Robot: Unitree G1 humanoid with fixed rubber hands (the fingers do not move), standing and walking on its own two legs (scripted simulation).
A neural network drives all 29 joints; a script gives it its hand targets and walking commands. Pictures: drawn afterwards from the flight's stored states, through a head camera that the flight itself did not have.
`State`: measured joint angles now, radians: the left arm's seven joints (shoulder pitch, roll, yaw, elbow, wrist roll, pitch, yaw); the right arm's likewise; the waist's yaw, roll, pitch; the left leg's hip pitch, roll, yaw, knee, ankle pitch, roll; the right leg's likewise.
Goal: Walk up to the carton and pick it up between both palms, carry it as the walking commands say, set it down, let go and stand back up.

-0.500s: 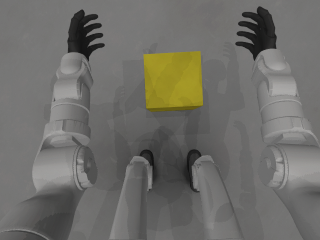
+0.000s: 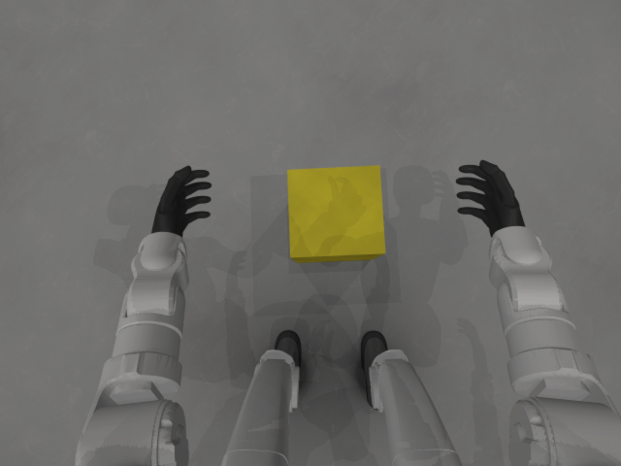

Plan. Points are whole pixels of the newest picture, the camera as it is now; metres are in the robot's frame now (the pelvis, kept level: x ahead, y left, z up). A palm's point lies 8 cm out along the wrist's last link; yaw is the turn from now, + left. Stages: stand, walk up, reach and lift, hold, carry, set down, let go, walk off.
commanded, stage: let go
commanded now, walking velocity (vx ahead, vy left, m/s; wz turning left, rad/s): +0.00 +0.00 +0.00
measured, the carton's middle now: (333, 220) +0.46 -0.01 -0.58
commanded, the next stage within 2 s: stand in 0.88 s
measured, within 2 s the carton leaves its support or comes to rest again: neither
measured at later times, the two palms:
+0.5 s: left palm (109, 385) +0.21 +0.23 +0.00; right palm (599, 384) +0.21 -0.24 +0.00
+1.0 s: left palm (87, 404) +0.19 +0.25 -0.01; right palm (613, 406) +0.19 -0.26 -0.02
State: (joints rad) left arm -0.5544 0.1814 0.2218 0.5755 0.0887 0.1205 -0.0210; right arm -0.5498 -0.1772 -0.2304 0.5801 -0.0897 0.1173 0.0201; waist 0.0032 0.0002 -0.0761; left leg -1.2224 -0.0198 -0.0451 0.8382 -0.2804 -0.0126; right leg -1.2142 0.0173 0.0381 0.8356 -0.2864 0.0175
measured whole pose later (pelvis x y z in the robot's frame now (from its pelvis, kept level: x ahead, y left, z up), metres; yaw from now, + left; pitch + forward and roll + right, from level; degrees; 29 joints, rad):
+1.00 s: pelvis +0.06 +0.00 +0.06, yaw +0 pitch +0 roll +0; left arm 0.25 0.25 0.04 0.59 0.05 0.00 0.00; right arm 0.26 -0.25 -0.04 0.59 -0.05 -0.01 0.00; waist 0.00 0.00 0.00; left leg -0.17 -0.01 -0.04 0.48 -0.30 -0.01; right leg -0.17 0.01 0.04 0.49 -0.31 0.01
